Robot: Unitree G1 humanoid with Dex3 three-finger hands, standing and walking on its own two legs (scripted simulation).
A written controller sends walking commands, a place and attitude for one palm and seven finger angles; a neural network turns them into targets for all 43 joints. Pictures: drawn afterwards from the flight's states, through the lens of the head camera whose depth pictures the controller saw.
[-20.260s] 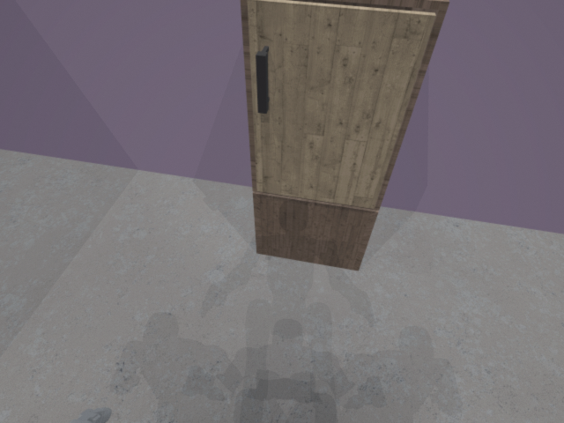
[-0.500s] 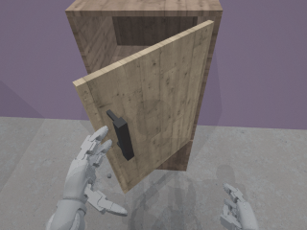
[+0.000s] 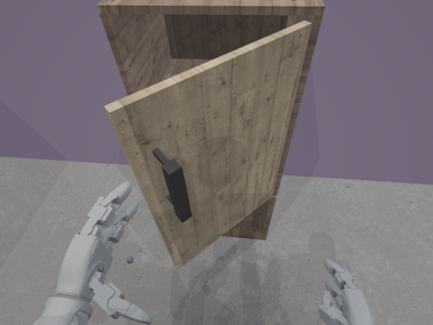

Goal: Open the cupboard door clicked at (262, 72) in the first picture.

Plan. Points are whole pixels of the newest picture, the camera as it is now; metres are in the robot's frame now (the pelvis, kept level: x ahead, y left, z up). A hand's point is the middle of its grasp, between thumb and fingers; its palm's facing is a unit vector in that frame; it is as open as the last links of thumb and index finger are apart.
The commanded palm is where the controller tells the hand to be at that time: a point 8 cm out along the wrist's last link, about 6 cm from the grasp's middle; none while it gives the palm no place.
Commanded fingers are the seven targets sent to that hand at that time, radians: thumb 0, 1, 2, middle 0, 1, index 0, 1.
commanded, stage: draw the hand back to the body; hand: left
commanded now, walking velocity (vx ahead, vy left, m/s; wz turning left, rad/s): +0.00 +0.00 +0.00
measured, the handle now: (172, 186) +0.33 +0.11 +0.10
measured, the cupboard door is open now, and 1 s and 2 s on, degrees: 45 45 45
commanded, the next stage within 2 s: step back with the hand held close in 1.48 s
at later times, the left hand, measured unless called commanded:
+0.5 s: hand (71, 248) +0.19 +0.21 +0.14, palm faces +0.15 -0.95 -0.26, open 15.8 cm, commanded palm +0.15 +0.26 +0.15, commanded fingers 0.00 -0.12 0.47 -0.16 -0.30 -0.16 -0.30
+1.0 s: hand (18, 216) +0.21 +0.28 +0.18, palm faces +0.40 -0.83 -0.40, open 10.3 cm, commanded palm +0.16 +0.32 +0.20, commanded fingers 0.00 0.76 0.84 -0.19 -0.30 -0.19 -0.30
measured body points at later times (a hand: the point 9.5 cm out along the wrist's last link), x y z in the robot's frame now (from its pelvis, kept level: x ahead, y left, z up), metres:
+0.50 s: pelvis +0.00 +0.02 +0.02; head -0.01 +0.00 +0.47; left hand +0.18 +0.26 +0.16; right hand +0.19 -0.19 -0.05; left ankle -0.02 +0.13 -0.70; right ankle +0.01 -0.10 -0.70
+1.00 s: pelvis +0.01 +0.03 +0.04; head +0.00 +0.02 +0.49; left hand +0.19 +0.32 +0.21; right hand +0.20 -0.19 -0.04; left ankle -0.02 +0.13 -0.70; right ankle +0.01 -0.10 -0.70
